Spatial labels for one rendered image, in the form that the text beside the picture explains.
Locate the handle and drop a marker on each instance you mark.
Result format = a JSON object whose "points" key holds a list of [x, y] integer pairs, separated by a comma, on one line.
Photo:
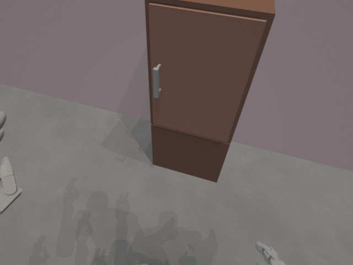
{"points": [[156, 89]]}

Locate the right robot hand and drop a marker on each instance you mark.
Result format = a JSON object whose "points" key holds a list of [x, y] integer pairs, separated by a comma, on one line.
{"points": [[269, 254]]}

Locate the left robot hand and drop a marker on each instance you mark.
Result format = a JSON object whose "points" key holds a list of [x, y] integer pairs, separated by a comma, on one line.
{"points": [[9, 190]]}

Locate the cupboard door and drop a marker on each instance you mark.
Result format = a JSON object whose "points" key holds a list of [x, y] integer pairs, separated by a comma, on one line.
{"points": [[205, 59]]}

